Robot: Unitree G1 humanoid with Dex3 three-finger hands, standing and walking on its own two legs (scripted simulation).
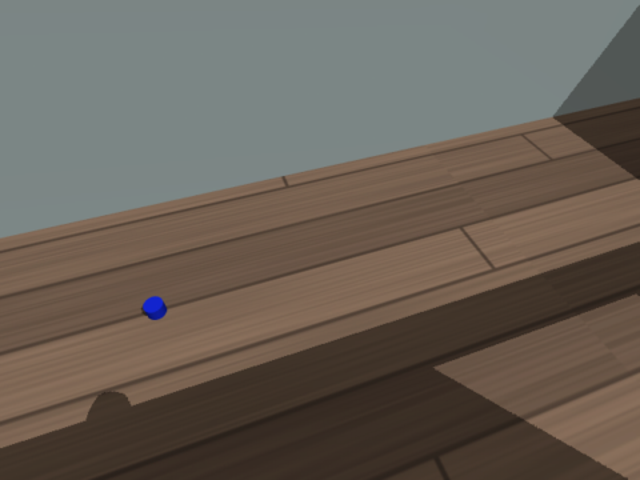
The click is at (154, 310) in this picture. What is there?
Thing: low tin
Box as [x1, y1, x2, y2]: [143, 296, 166, 319]
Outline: 156,296 148,298 143,304 144,310 151,319 160,318 166,311 166,307 162,300
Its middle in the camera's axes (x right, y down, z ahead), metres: -0.60 +0.25 +1.43
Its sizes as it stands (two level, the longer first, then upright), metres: 0.069 0.069 0.050
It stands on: the floor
